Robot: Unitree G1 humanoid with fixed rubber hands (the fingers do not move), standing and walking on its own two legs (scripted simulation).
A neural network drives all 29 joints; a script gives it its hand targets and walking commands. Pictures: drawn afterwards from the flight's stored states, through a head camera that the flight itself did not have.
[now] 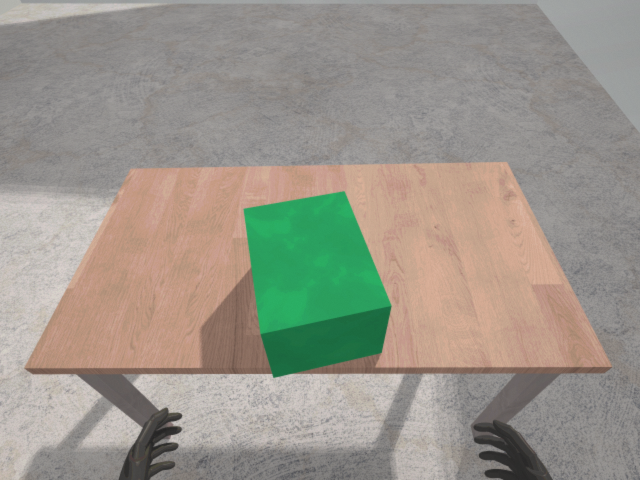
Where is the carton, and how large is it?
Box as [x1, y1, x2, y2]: [244, 191, 391, 377]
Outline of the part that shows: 344,191 244,209 260,333 273,377 381,352 391,305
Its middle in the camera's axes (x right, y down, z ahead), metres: -0.01 +0.08 +0.70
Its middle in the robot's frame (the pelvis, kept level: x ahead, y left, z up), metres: +0.47 +0.03 -0.10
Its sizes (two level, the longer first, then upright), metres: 0.263 0.195 0.158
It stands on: a table, 0.58 m high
